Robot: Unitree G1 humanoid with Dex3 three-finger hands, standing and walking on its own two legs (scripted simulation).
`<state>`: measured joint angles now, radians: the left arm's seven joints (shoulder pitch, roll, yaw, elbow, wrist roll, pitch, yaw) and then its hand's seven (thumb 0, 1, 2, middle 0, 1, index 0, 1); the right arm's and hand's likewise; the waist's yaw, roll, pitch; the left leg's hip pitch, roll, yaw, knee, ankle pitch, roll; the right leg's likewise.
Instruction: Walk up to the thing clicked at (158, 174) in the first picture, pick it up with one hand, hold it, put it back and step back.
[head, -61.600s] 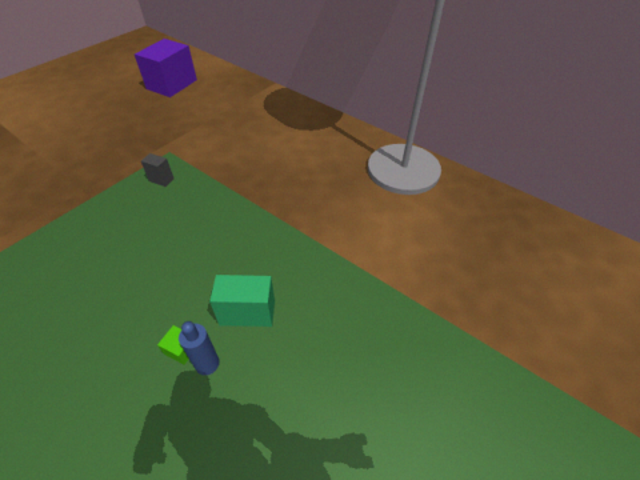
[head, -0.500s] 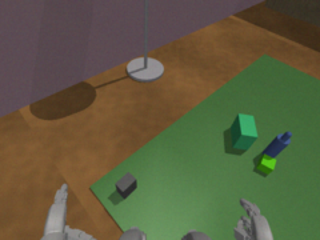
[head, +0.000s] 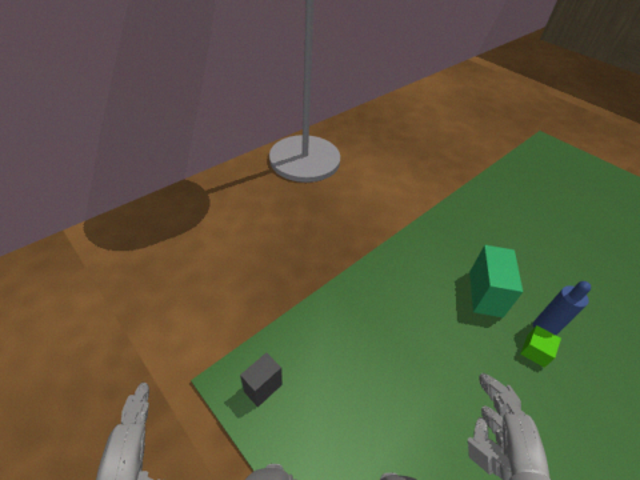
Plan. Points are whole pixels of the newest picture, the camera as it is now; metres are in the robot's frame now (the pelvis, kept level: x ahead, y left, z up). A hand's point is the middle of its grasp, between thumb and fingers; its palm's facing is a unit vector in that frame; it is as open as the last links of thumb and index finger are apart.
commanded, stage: home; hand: left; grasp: from above
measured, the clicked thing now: (262, 380) +0.52 +0.15 -0.65
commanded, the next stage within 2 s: stand in 1.64 s
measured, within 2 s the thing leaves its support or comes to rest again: neither
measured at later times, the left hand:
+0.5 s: hand (194, 464) +0.16 +0.16 -0.04, palm faces +0.10 -0.97 -0.24, open 17.8 cm
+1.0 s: hand (199, 467) +0.16 +0.16 -0.04, palm faces +0.10 -0.97 -0.24, open 17.8 cm
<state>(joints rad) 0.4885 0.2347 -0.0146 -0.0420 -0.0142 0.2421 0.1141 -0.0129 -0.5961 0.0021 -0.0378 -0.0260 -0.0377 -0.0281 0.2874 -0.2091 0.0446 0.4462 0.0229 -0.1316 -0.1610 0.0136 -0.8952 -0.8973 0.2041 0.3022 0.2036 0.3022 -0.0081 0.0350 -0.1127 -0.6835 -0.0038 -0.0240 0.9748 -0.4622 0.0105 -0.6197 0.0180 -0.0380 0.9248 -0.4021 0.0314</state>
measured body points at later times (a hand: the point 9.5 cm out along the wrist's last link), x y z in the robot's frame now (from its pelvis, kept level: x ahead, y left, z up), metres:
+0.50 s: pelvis +0.00 -0.02 +0.00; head +0.00 +0.00 +0.45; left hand +0.15 +0.21 -0.03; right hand +0.16 -0.26 -0.05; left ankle +0.07 +0.07 -0.69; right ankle +0.04 -0.16 -0.68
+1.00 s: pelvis -0.01 -0.03 +0.00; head +0.00 -0.01 +0.45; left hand +0.15 +0.21 -0.03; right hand +0.16 -0.26 -0.05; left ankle +0.07 +0.07 -0.69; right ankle +0.04 -0.16 -0.68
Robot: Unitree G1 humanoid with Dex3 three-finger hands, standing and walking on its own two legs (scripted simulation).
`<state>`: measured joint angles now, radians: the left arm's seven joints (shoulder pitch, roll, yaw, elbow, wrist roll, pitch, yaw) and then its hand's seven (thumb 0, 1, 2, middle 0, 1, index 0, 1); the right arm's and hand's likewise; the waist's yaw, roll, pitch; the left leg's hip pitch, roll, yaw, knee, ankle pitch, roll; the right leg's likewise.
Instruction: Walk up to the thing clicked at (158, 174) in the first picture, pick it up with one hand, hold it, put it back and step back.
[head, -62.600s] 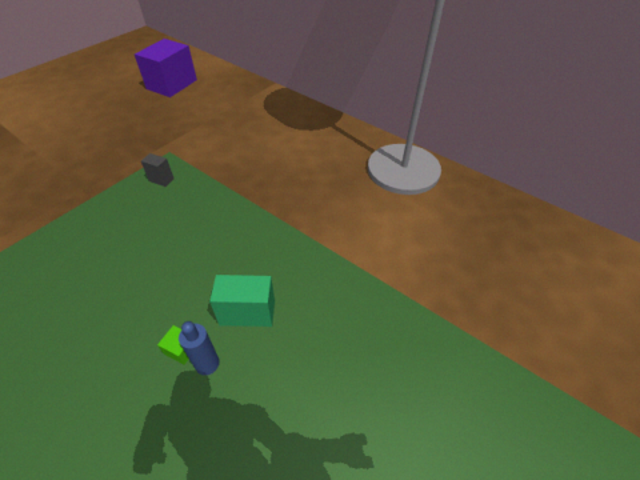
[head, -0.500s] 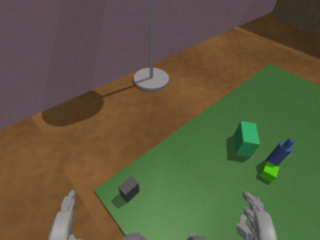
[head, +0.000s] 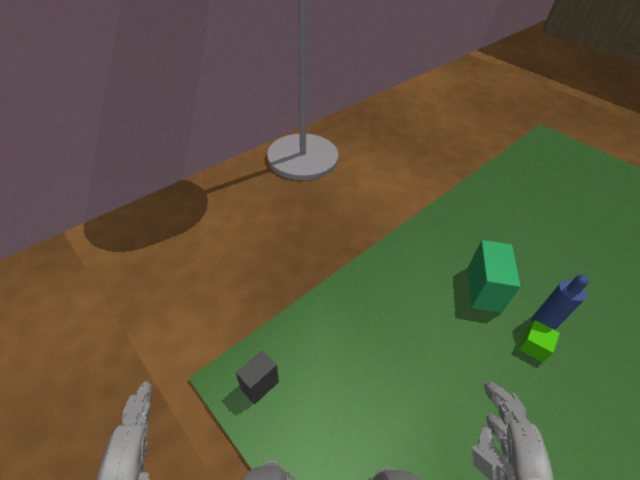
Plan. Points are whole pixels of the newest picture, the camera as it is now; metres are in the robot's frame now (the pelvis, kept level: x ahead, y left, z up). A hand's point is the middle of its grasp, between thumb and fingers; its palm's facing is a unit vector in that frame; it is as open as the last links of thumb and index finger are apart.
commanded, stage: home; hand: left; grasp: from above
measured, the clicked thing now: (258, 377) +0.52 +0.17 -0.65
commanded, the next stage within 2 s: stand in 0.64 s
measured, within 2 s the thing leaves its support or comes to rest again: neither
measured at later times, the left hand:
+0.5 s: hand (173, 460) +0.17 +0.19 -0.04, palm faces +0.10 -0.97 -0.24, open 17.8 cm
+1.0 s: hand out of the picture +0.13 +0.24 -0.10, palm faces -0.03 -0.94 -0.35, open 14.5 cm
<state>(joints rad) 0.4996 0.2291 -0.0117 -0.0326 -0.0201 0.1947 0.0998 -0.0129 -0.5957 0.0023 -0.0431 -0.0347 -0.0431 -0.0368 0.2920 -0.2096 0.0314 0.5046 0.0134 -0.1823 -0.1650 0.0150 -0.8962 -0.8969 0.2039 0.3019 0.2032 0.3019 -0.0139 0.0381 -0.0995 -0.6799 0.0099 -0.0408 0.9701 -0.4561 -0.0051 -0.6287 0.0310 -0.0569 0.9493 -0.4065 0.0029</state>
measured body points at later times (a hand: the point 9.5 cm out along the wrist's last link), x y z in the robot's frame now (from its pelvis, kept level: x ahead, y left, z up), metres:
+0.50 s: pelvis +0.00 +0.01 +0.00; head +0.00 +0.02 +0.45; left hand +0.16 +0.24 -0.03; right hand +0.17 -0.23 -0.05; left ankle +0.07 +0.09 -0.68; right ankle +0.05 -0.13 -0.68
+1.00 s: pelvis +0.01 +0.00 +0.02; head +0.01 +0.02 +0.47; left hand +0.13 +0.29 -0.08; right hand +0.13 -0.29 -0.07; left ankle +0.07 +0.09 -0.68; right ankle +0.05 -0.13 -0.68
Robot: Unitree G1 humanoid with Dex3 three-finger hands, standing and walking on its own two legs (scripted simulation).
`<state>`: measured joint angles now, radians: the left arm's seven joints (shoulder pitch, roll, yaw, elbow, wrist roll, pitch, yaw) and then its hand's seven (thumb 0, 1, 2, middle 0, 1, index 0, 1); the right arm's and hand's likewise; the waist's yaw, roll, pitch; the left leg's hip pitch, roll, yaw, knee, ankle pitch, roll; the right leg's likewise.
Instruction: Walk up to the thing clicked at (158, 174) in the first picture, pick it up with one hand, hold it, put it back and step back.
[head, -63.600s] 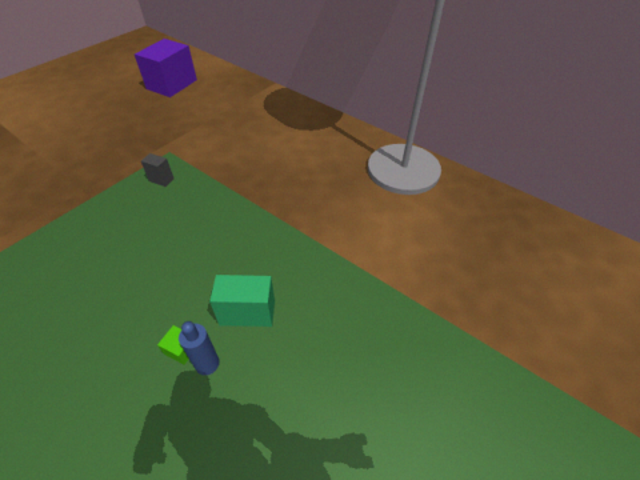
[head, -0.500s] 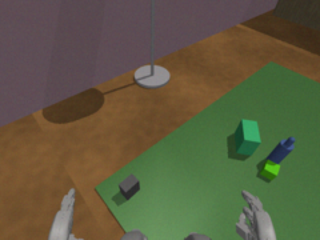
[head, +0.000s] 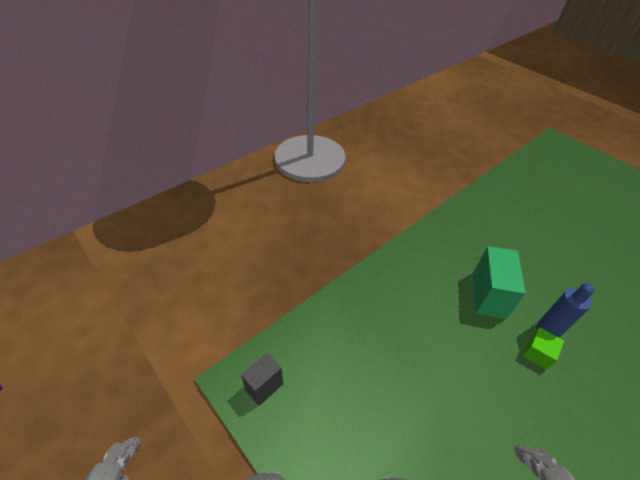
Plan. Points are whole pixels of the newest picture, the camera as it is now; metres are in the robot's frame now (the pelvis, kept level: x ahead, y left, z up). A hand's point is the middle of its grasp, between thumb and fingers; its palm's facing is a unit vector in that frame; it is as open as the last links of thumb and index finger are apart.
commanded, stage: stand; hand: left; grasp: from above
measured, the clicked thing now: (263, 379) +0.51 +0.17 -0.67
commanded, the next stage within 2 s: none
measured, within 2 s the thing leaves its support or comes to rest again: neither
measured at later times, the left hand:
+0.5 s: hand out of the picture +0.07 +0.25 -0.12, palm faces +0.01 -0.95 -0.32, open 7.5 cm
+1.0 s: hand out of the picture +0.07 +0.28 -0.13, palm faces -0.01 -0.95 -0.32, open 7.4 cm
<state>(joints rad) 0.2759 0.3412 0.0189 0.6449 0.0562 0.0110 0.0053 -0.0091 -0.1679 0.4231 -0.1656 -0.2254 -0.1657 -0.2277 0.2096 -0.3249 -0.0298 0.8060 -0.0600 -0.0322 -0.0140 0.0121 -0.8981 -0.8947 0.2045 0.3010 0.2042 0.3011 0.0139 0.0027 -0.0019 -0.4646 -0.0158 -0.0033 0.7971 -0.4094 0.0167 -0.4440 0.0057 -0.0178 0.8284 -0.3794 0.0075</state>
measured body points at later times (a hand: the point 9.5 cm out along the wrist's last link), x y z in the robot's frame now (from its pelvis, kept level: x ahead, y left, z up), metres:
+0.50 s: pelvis +0.01 +0.01 +0.04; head +0.01 +0.02 +0.49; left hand +0.07 +0.30 -0.10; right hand +0.10 -0.27 -0.09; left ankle +0.06 +0.09 -0.71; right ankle +0.04 -0.13 -0.70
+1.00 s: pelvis +0.02 +0.03 +0.04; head +0.01 +0.04 +0.49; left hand +0.07 +0.33 -0.10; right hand +0.09 -0.27 -0.09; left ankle +0.06 +0.09 -0.71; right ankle +0.04 -0.13 -0.70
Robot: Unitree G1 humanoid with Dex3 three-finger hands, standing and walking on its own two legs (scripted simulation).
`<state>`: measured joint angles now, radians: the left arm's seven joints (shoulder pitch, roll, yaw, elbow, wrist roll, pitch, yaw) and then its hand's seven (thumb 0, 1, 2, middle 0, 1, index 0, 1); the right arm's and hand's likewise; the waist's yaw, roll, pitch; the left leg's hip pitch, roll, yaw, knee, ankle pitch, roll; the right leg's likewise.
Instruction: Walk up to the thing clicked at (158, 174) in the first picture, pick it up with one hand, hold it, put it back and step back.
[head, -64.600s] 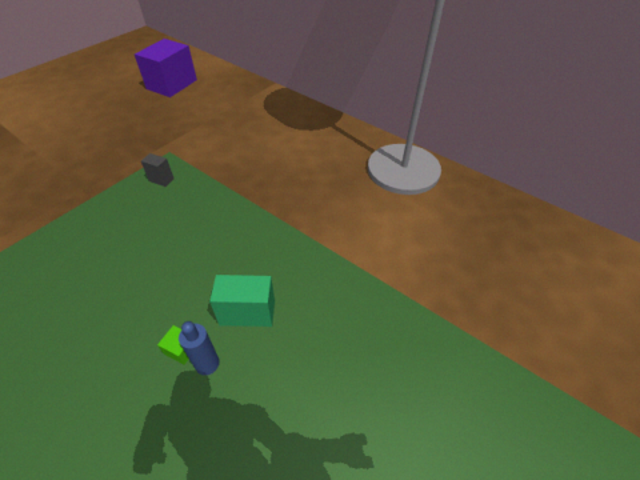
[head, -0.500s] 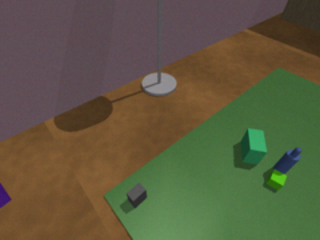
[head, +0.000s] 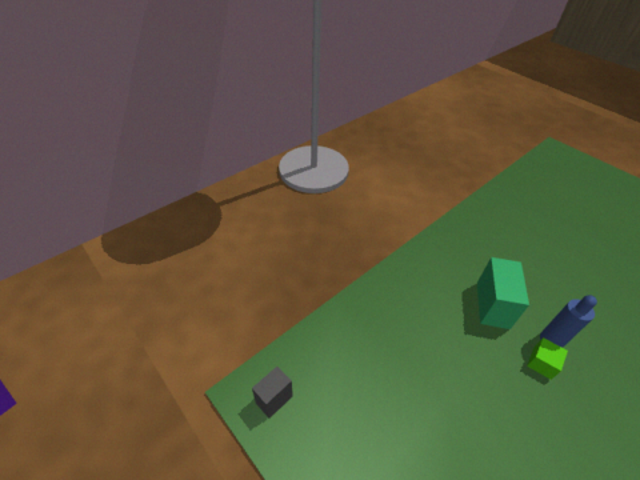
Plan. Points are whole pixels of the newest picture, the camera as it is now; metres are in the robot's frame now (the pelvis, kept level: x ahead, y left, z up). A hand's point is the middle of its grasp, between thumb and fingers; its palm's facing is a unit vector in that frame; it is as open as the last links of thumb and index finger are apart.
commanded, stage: stand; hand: left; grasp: from above
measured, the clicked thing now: (273, 392) +0.49 +0.14 -0.71
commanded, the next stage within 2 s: step back in 1.26 s
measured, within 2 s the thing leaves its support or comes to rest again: neither
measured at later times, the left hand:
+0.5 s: hand out of the picture +0.08 +0.24 -0.17, palm faces -0.01 -0.95 -0.30, open 7.4 cm
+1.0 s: hand out of the picture +0.10 +0.27 -0.17, palm faces -0.01 -0.95 -0.31, open 7.4 cm
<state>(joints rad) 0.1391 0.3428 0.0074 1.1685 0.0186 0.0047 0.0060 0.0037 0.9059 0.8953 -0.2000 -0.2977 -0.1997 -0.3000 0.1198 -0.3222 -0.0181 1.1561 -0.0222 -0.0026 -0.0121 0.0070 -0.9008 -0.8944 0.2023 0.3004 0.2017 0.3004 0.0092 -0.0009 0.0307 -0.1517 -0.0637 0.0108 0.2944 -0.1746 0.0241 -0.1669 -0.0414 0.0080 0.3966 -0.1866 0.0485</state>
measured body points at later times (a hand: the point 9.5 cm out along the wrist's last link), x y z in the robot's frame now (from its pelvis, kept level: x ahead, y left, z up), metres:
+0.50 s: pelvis +0.02 +0.00 +0.00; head +0.02 +0.02 +0.45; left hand +0.08 +0.29 -0.15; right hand +0.10 -0.30 -0.12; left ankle +0.04 +0.06 -0.75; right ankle +0.02 -0.16 -0.74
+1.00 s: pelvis +0.03 +0.02 +0.00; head +0.03 +0.04 +0.45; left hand +0.10 +0.32 -0.14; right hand +0.09 -0.29 -0.12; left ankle +0.04 +0.06 -0.75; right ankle +0.02 -0.16 -0.74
